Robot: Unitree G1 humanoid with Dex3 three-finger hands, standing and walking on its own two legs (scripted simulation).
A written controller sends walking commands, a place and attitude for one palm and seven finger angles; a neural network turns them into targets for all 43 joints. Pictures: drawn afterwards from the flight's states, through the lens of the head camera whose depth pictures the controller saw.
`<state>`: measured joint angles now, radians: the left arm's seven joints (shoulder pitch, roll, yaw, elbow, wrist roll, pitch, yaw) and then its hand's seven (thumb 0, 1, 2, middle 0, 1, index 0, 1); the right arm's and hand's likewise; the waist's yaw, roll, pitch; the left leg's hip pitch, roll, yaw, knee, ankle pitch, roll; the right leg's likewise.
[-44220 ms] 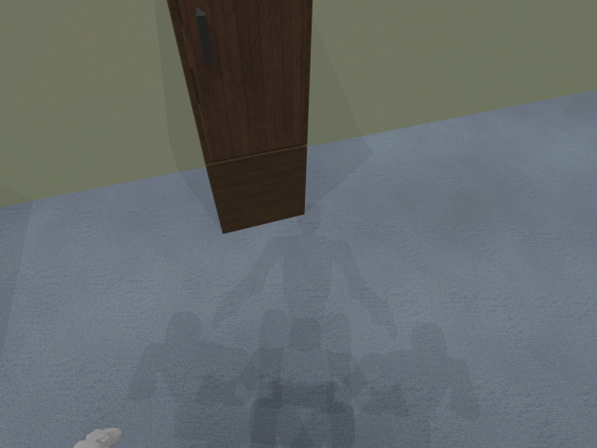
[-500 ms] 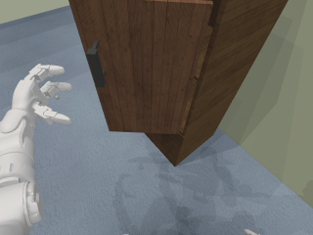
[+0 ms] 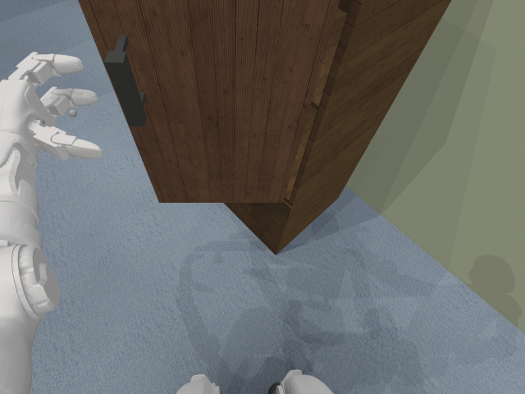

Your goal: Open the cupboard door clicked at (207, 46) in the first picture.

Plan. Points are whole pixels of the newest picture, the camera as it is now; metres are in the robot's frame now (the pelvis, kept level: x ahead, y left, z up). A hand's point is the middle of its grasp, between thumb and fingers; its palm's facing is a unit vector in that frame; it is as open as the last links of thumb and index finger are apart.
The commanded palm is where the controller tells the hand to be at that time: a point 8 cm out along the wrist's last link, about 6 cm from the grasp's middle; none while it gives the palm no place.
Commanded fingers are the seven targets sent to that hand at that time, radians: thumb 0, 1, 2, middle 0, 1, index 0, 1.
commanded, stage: move the hooked fingers beside the handle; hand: left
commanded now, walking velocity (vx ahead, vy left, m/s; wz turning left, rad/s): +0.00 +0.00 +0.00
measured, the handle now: (130, 82) +0.56 +0.17 +0.11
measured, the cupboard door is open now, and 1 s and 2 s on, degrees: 49 49 49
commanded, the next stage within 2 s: slide the fingers in behind the handle in 0.94 s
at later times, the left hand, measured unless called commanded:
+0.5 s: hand (73, 106) +0.51 +0.25 +0.11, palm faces -0.01 -1.00 +0.01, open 14.0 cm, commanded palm +0.49 +0.29 +0.11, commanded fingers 0.00 -0.50 0.30 -0.30 -1.20 -0.30 -1.20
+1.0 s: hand (76, 110) +0.50 +0.24 +0.12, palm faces -0.01 -1.00 +0.01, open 14.0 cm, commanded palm +0.48 +0.28 +0.11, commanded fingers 0.00 -0.50 0.30 -0.30 -1.20 -0.30 -1.20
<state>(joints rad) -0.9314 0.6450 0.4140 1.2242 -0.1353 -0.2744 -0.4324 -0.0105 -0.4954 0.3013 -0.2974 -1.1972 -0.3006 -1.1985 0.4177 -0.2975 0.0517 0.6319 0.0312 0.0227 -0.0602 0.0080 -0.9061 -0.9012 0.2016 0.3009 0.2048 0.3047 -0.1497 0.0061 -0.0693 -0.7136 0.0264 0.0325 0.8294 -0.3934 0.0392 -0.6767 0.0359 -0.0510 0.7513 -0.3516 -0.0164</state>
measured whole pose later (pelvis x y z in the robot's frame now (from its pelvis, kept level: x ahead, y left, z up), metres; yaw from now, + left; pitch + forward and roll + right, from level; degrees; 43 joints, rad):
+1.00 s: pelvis +0.00 +0.00 -0.01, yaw +0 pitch +17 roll -3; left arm -0.99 0.64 0.40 1.26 -0.12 -0.29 -0.39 -0.01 -0.50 0.30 -0.30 -1.20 -0.30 -1.20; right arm 0.39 -0.29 0.07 0.61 0.03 0.05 -0.05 0.01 -0.91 -0.90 0.20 0.30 0.21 0.30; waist -0.16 0.01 -0.07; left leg -0.76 0.03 0.02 0.88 -0.41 0.04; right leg -0.72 0.04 -0.06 0.79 -0.36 -0.02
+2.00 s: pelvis +0.00 +0.00 -0.01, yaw +0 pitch +16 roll -3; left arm -0.94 0.47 0.35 1.17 -0.10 -0.30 -0.23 -0.01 -0.50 0.30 -0.30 -1.20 -0.30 -1.20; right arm 0.40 -0.27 0.04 0.61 0.01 0.04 -0.01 0.01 -0.91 -0.90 0.20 0.30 0.20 0.30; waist -0.15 0.02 -0.09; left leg -0.74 0.03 0.03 0.87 -0.42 0.04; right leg -0.70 0.04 -0.05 0.80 -0.38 -0.02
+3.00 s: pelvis +0.00 -0.01 +0.00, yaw +0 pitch +17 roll -2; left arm -0.96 0.45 0.33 1.19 -0.10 -0.32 -0.20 -0.01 -0.20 0.43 -0.32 -1.23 -0.32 -1.23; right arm 0.42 -0.27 0.04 0.63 0.01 0.03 -0.01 0.01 -0.91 -0.90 0.20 0.30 0.20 0.30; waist -0.15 0.03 -0.09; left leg -0.74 0.03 0.03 0.86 -0.41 0.03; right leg -0.71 0.04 -0.05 0.80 -0.37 -0.02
